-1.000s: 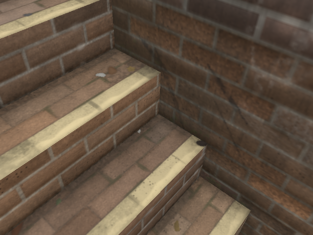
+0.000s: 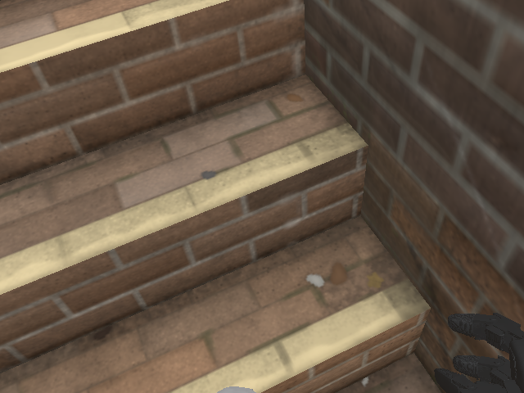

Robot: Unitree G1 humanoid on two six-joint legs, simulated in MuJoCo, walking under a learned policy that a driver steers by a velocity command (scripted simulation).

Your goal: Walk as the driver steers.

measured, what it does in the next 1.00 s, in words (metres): climbs, turning left: left foot 0.21 m higher, then right foot 0.20 m higher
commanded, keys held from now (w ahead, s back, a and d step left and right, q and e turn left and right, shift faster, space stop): w+q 1.00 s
